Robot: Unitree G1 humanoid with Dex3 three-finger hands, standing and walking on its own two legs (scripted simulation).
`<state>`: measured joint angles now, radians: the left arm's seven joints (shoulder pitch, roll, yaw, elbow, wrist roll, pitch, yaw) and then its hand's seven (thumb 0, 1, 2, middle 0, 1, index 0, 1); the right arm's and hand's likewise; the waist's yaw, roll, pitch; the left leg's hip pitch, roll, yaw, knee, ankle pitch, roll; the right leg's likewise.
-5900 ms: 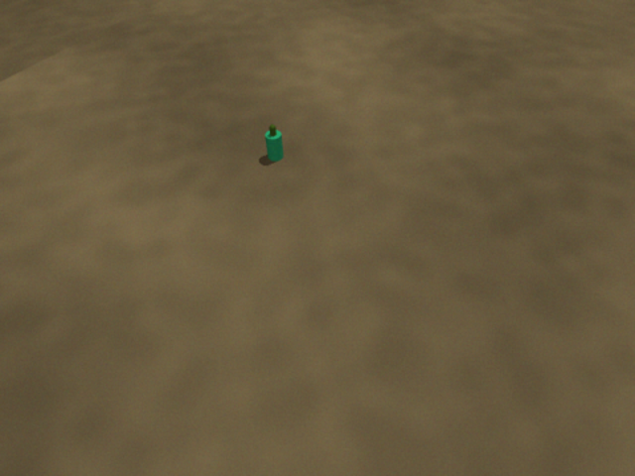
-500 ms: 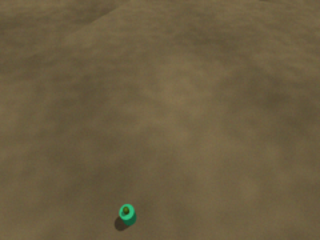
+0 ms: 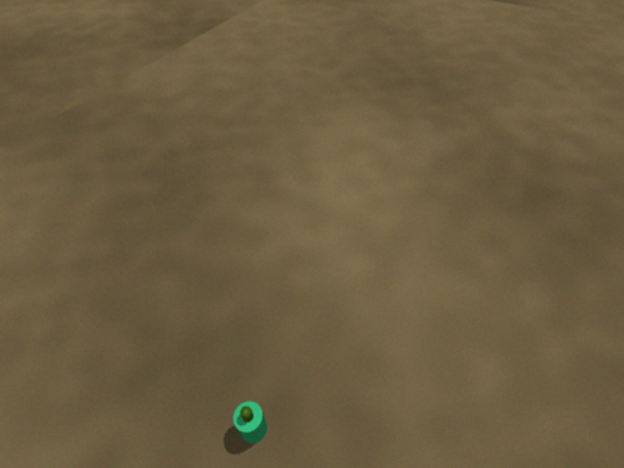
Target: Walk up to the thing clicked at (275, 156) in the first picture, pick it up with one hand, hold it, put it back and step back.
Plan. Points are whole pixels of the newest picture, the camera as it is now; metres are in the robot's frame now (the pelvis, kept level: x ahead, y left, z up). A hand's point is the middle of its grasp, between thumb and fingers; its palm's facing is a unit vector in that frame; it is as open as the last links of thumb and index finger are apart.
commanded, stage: stand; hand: left
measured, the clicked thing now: (249, 420) +0.34 +0.21 -0.69
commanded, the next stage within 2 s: none
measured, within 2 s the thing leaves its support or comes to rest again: neither
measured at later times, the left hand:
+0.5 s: hand out of the picture +0.09 +0.24 -0.16, palm faces -0.01 -0.94 -0.34, open 7.3 cm
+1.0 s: hand out of the picture +0.08 +0.24 -0.16, palm faces -0.01 -0.94 -0.34, open 7.3 cm
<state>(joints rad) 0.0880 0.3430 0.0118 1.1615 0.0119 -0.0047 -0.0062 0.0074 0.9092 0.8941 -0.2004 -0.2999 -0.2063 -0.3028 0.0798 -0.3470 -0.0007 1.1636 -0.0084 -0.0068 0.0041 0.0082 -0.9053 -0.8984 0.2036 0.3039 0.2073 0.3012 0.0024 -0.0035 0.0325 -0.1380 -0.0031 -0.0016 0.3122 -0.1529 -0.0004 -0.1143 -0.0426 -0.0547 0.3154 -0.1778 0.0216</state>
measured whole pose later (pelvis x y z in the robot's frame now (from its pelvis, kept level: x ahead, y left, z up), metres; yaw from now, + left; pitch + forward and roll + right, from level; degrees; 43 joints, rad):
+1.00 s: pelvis +0.00 -0.01 +0.00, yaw +0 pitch -2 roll +0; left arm 0.11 0.35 0.01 1.15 0.01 -0.01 -0.01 0.01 0.91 0.89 -0.20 -0.30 -0.21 -0.30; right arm 0.11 -0.35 0.01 1.14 -0.01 0.00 0.00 0.01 -0.91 -0.90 0.20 0.30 0.21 0.30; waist 0.00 0.00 0.04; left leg -0.11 0.02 -0.01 0.30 -0.16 -0.02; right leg -0.08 -0.02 -0.06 0.30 -0.18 0.00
